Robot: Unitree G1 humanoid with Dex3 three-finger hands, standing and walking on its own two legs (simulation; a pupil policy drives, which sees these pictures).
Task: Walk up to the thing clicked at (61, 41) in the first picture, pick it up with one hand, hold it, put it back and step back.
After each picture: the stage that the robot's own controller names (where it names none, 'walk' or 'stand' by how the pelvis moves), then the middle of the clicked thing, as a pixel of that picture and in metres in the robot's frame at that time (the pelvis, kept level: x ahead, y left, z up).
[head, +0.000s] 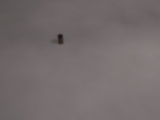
stand; (60, 39) +1.47 +0.23 -0.72
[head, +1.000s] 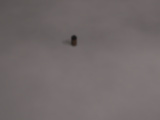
walk; (74, 40) +1.35 +0.12 -0.69
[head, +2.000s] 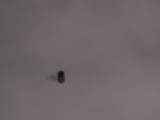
walk; (61, 77) +0.86 +0.14 -0.71
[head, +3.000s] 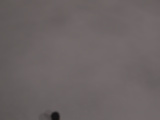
walk; (55, 118) +0.50 +0.16 -0.71
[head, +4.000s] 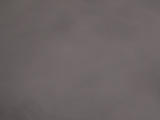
stand; out of the picture +0.37 +0.17 -0.71
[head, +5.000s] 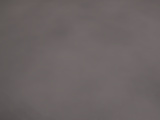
stand; out of the picture +0.35 +0.17 -0.72
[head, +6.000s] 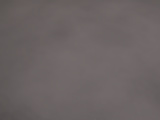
stand; out of the picture +0.37 +0.16 -0.73
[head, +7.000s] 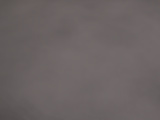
stand; out of the picture +0.36 +0.15 -0.73
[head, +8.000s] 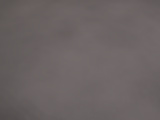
stand; out of the picture +0.36 +0.15 -0.73
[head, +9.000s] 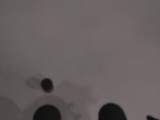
go down; (47, 85) +0.42 +0.16 -0.48
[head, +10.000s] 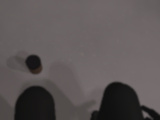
go down; (34, 65) +0.45 +0.18 -0.32
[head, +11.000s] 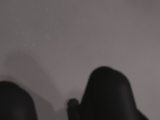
close in; out of the picture +0.44 +0.22 -0.23
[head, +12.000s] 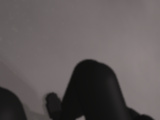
close; out of the picture +0.44 +0.25 -0.22
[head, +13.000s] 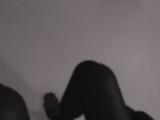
lift; out of the picture +0.43 +0.24 -0.23
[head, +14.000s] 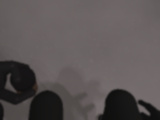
lift; (25, 84) +0.33 +0.19 -0.06
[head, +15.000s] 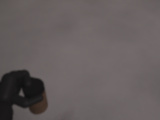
hold; (36, 96) +0.32 +0.16 +0.02
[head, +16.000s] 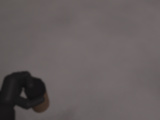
hold; (37, 96) +0.32 +0.16 +0.00
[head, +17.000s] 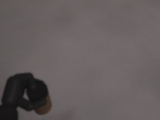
crouch; (40, 98) +0.31 +0.15 -0.01
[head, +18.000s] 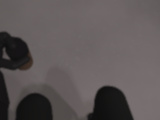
crouch; (20, 56) +0.44 +0.17 -0.10
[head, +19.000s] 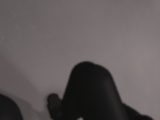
lower; out of the picture +0.42 +0.25 -0.24
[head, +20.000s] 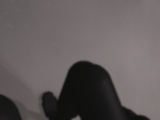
lower; out of the picture +0.41 +0.26 -0.24
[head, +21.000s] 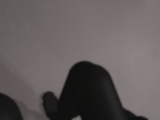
lower; out of the picture +0.41 +0.26 -0.24
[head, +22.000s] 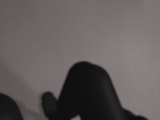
lower; out of the picture +0.41 +0.26 -0.25
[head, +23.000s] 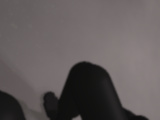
loosen; out of the picture +0.41 +0.25 -0.25
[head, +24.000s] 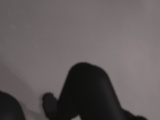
withdraw; out of the picture +0.41 +0.25 -0.25
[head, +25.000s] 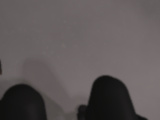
stand; out of the picture +0.41 +0.31 -0.30
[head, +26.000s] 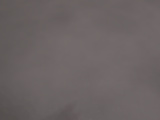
stand; out of the picture +0.37 +0.25 -0.66
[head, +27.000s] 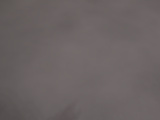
stand; out of the picture +0.35 +0.26 -0.69
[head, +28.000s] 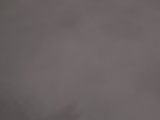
stand; out of the picture +0.35 +0.26 -0.70
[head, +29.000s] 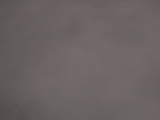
stand; out of the picture +0.36 +0.24 -0.75
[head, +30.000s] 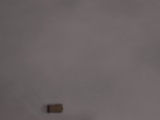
walk; (55, 108) +0.48 +0.24 -0.73
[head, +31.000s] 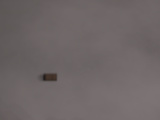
walk; (50, 77) +0.76 +0.23 -0.73
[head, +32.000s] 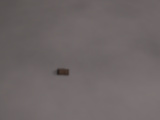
stand; (63, 71) +1.00 +0.22 -0.73
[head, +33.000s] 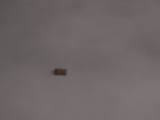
stand; (60, 71) +1.01 +0.21 -0.75
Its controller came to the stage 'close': yes
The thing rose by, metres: 0.71
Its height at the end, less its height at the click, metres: -0.02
